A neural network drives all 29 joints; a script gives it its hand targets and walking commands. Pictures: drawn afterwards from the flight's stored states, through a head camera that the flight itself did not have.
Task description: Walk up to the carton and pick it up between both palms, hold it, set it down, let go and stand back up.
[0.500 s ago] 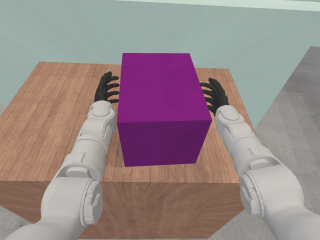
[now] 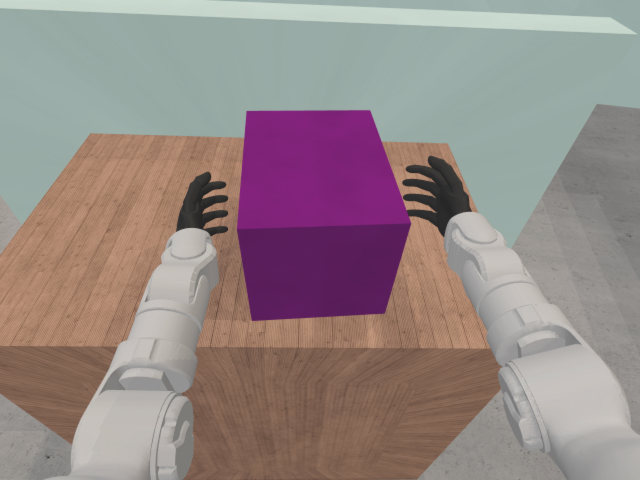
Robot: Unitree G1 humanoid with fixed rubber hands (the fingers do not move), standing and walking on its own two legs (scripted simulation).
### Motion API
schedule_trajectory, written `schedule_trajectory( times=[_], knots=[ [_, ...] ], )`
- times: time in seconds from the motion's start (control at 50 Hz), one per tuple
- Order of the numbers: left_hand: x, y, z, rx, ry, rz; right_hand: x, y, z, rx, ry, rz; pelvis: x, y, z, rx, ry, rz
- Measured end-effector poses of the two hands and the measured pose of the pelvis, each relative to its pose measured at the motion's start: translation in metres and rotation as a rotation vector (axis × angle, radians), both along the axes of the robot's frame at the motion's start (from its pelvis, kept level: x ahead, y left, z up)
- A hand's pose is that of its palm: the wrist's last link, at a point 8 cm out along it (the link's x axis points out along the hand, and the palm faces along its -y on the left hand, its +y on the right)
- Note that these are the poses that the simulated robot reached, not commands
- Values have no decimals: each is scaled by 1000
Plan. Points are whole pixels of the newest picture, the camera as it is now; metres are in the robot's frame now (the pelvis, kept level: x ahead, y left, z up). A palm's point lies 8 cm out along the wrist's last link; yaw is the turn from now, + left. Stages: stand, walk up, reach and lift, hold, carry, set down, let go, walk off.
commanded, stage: set down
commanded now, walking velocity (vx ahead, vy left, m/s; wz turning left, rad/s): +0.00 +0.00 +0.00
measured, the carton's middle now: (314, 210) +0.49 +0.02 +0.08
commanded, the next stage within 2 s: none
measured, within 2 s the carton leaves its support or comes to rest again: neither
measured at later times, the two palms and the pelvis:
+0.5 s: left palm (168, 269) +0.33 +0.19 +0.13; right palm (489, 267) +0.35 -0.19 +0.13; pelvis -0.02 +0.00 +0.00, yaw +0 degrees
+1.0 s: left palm (153, 323) +0.26 +0.18 +0.12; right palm (526, 319) +0.28 -0.21 +0.12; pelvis -0.03 -0.01 +0.00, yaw +0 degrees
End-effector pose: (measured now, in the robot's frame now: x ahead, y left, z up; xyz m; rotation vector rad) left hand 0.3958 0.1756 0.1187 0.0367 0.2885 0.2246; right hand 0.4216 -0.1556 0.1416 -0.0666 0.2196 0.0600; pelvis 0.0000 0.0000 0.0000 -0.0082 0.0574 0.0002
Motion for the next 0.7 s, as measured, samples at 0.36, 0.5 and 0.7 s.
schedule_trajectory(
  times=[0.36,0.5,0.7],
  knots=[
    [-52,6,12,-31,21,16,-60,-29,-15,48,16,-17,-24,-1,-1,1,-35,-1],
    [-70,11,12,-37,23,36,-73,-34,-16,56,-4,-16,-23,-2,-1,3,-36,-1],
    [-108,12,5,-27,18,32,-107,-51,-21,45,-45,-22,-25,-6,-1,8,-39,-1]
  ],
)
